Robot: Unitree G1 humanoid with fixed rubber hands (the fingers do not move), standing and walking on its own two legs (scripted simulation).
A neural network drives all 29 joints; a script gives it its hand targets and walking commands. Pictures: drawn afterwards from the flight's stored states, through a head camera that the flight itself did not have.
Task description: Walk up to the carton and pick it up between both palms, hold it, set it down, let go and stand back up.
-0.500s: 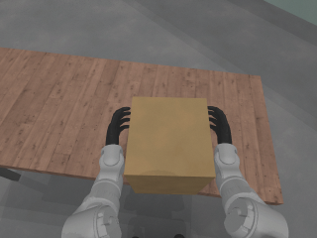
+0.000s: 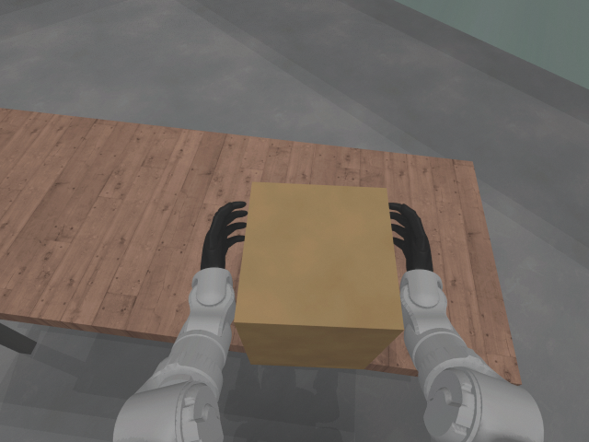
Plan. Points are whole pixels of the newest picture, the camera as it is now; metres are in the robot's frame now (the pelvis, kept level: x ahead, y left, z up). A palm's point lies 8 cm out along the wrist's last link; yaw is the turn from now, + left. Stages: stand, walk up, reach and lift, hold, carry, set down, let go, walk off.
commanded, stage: reach and lift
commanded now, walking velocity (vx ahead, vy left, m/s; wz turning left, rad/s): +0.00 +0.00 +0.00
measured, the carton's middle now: (312, 283) +0.36 +0.00 -0.07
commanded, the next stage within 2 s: none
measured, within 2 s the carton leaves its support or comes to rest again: neither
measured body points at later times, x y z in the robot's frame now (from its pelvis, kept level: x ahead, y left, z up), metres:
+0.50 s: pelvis -0.01 +0.00 +0.00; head -0.02 +0.02 +0.45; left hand +0.37 +0.15 +0.08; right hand +0.37 -0.14 +0.08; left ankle -0.02 +0.12 -0.75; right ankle +0.01 -0.11 -0.75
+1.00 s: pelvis -0.01 +0.00 +0.00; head -0.04 +0.03 +0.45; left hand +0.36 +0.16 +0.14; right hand +0.36 -0.13 +0.11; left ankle -0.02 +0.12 -0.75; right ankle +0.01 -0.11 -0.75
